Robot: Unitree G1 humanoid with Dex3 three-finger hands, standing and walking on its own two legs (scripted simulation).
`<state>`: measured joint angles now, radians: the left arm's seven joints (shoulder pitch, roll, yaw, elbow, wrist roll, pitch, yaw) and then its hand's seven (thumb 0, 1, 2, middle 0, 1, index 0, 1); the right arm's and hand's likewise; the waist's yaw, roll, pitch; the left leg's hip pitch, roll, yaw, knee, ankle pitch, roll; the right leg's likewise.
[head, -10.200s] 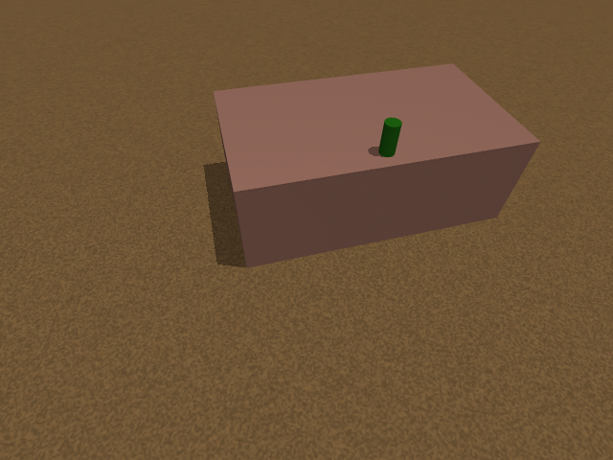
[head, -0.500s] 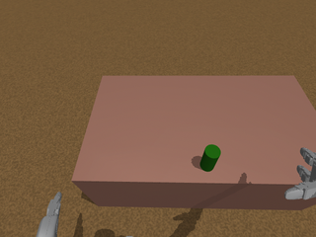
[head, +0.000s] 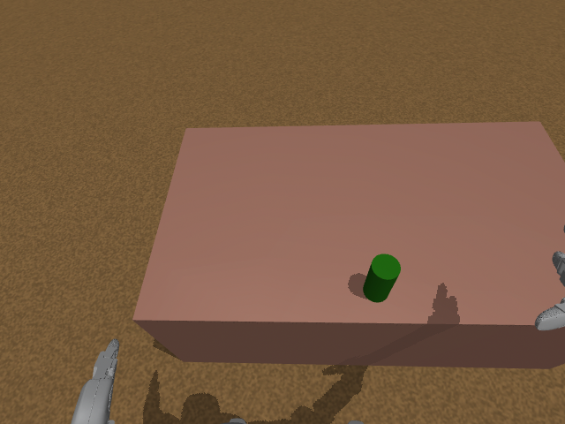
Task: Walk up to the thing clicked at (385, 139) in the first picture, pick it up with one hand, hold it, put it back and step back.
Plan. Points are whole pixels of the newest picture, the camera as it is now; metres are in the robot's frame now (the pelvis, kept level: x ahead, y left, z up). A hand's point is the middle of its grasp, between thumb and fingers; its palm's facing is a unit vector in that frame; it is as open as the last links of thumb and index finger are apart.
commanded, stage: go down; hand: right
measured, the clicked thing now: (380, 279) +0.45 -0.17 -0.25
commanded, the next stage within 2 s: approach in 0.34 s
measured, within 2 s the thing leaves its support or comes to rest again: neither
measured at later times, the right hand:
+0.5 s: hand (560, 256) +0.36 -0.36 +0.02, palm faces +0.16 +0.98 -0.08, open 17.7 cm
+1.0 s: hand (460, 283) +0.40 -0.30 -0.15, palm faces +0.11 +0.99 +0.06, open 17.7 cm
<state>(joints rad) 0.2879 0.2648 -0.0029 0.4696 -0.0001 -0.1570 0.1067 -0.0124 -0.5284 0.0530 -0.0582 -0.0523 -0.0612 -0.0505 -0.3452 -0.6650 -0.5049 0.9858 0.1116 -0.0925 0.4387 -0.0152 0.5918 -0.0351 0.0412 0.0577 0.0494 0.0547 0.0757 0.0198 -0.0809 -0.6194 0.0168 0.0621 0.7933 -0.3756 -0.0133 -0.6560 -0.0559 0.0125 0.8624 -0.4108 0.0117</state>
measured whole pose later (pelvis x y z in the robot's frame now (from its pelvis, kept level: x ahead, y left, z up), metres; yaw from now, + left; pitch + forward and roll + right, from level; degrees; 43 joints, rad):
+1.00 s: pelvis -0.04 -0.01 -0.11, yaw +3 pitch +26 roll +6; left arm 0.34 0.28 0.05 0.06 0.08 -0.24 0.00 -0.01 -0.53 0.05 -0.05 -0.05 -0.05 -0.05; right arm -0.56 -0.69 -0.68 1.20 0.17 -0.64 0.49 -0.02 0.61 -0.01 0.06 0.05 0.07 0.05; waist 0.26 0.10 -0.13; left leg -1.26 0.00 0.08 1.32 -0.52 -0.02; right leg -1.32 -0.08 0.06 1.43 -0.57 0.01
